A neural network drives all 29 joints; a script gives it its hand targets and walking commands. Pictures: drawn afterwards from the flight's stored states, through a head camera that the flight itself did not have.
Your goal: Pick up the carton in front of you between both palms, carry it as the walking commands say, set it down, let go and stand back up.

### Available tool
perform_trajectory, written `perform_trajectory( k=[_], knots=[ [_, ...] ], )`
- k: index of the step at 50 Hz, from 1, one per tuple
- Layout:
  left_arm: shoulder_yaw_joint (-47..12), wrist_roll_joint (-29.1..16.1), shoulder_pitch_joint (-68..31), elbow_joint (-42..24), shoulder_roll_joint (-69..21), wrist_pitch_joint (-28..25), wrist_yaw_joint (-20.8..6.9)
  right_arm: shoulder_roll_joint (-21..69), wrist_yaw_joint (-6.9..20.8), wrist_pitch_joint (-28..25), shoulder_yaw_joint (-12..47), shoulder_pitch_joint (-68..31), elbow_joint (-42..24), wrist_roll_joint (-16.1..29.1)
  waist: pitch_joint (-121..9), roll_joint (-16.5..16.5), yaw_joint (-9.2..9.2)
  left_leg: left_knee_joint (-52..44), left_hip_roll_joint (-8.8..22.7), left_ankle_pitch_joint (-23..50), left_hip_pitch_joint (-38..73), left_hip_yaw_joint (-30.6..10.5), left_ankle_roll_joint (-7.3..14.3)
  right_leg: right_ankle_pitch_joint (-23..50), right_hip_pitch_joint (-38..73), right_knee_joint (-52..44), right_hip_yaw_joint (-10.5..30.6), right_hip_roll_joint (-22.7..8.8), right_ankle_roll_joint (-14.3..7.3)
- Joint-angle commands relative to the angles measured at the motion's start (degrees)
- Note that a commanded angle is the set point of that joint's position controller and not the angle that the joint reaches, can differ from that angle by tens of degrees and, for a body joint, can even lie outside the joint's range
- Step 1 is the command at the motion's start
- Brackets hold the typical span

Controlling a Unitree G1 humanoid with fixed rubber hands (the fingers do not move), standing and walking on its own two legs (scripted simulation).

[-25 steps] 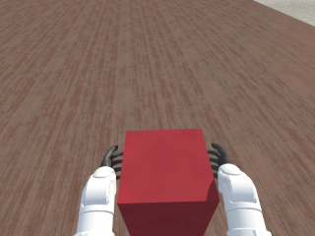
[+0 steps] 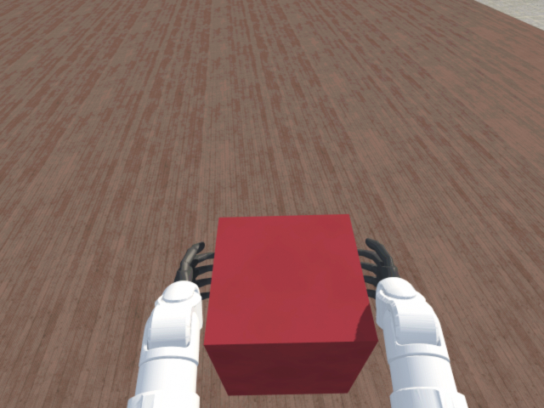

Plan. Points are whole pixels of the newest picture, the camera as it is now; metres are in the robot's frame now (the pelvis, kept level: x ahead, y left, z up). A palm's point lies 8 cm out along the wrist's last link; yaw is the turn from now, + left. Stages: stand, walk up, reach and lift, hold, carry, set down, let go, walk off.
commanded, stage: carry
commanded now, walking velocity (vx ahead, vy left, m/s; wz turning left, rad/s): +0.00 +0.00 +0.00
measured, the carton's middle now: (285, 308) +0.30 +0.00 -0.04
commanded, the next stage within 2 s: hold in 0.34 s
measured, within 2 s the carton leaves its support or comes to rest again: neither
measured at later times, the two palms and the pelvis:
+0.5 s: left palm (174, 302) +0.27 +0.16 +0.04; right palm (378, 292) +0.28 -0.14 +0.04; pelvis -0.01 +0.00 +0.01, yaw +3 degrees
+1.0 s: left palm (176, 309) +0.25 +0.16 +0.05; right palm (382, 281) +0.29 -0.14 +0.05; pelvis -0.02 -0.03 +0.01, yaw +8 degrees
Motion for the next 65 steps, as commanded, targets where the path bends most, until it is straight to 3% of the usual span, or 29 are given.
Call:
perform_trajectory(
  k=[1,17,18,19,20,22,23,24,33,40,49,57,61,65],
  knots=[
    [-31.8,-14.6,-27.7,-4.6,-50.9,-2.6,-12.8,51.3,12.6,-2.1,31.7,-27.0,-3.8,14.3,-13.0,-0.2,0.03,-6.3,6.5,9.6,0.0,-6.3,0.2,8.9,8.8,-3.0,6.2,-5.1,0.0],
    [-31.6,-14.4,-27.2,-4.3,-50.8,-2.4,-12.7,51.1,12.6,-2.0,31.4,-26.5,-3.6,14.2,-13.1,-0.1,0.03,-6.3,6.5,10.9,0.1,-6.4,0.5,9.0,8.6,-2.9,5.9,-5.0,0.4],
    [-30.4,-14.3,-22.5,-3.0,-52.6,-2.5,-13.2,52.7,13.0,-1.5,30.3,-21.2,-5.4,14.0,-4.2,3.2,0.70,-11.3,-5.8,24.2,1.6,-15.1,1.0,16.5,24.3,-4.5,13.8,11.1,-1.0],
    [-29.6,-12.9,-22.7,-5.2,-50.4,-3.5,-12.9,50.3,12.7,-2.3,29.8,-22.2,-7.7,13.1,-7.5,3.3,-0.22,-10.7,-5.0,24.8,4.2,-16.4,0.6,15.8,25.8,-5.1,14.3,10.6,-1.2],
    [-29.2,-11.9,-23.3,-4.7,-50.5,-3.7,-12.7,51.0,12.8,-2.2,30.8,-24.1,-7.7,12.9,-6.8,2.2,0.67,-11.1,-5.5,23.8,5.7,-16.2,0.6,15.5,23.8,-5.9,14.6,10.7,-1.0],
    [-28.2,-11.7,-22.6,-4.2,-50.5,-4.2,-11.9,49.2,12.9,-2.4,30.7,-23.7,-7.1,13.0,-6.2,3.2,0.57,-11.8,-6.0,23.3,7.7,-16.2,0.4,17.2,24.3,-5.8,14.7,10.4,-0.6],
    [-28.4,-11.1,-22.1,-4.0,-49.9,-4.2,-11.8,49.6,13.2,-2.6,31.0,-24.2,-7.7,13.6,-5.6,2.0,0.27,-11.4,-6.0,25.1,11.1,-15.9,0.4,16.5,20.9,-6.4,14.7,10.8,0.0],
    [-28.7,-11.7,-23.8,-4.7,-50.6,-4.4,-11.9,50.5,13.0,-2.8,31.7,-24.6,-7.1,13.9,-7.0,1.4,0.83,-11.3,-6.2,24.6,9.7,-16.2,0.0,15.9,23.7,-7.0,14.7,11.1,-0.1],
    [-30.1,-13.4,-29.0,-2.0,-51.9,-4.6,-13.7,51.6,13.3,-3.2,28.9,-25.7,-2.3,11.5,-3.8,1.2,-1.39,-13.2,-6.1,11.3,5.6,-15.8,-0.3,6.5,23.9,-8.3,14.3,11.0,-0.7],
    [-27.6,-12.5,-31.2,2.1,-53.5,-4.4,-15.0,54.0,14.8,-2.7,28.6,-29.6,0.8,11.8,-2.8,0.2,-0.33,-13.7,-6.5,4.6,2.0,-15.3,0.7,2.3,25.6,-9.1,14.6,9.9,-0.1],
    [-25.1,-11.6,-33.6,5.2,-54.9,-4.7,-16.2,55.7,16.0,-2.3,27.8,-32.6,3.5,12.2,-3.4,-1.1,0.17,-12.9,-7.2,2.5,0.4,-14.8,1.4,-0.8,26.6,-10.3,15.7,8.4,0.6],
    [-24.1,-11.1,-34.7,5.9,-54.9,-4.7,-16.4,55.8,16.0,-2.1,27.1,-33.6,4.5,12.4,-4.0,-1.3,-0.07,-12.6,-7.6,4.0,0.5,-14.9,1.4,1.7,27.5,-10.5,16.1,7.8,1.0],
    [-21.5,-9.6,-37.5,9.1,-54.5,-5.5,-16.3,55.1,15.8,-3.0,24.0,-36.2,7.5,10.9,-2.6,-1.1,-0.30,-12.0,-7.7,2.5,-0.7,-14.8,1.3,0.3,26.4,-9.8,15.9,8.0,0.8],
    [-15.3,-6.0,-42.7,16.0,-53.9,-8.2,-15.8,53.1,15.7,-5.8,16.9,-41.3,14.5,6.8,-0.1,-0.4,-0.91,-9.9,-7.7,-0.5,-4.2,-14.5,1.2,-3.7,22.7,-7.6,15.5,8.5,0.1]
  ],
)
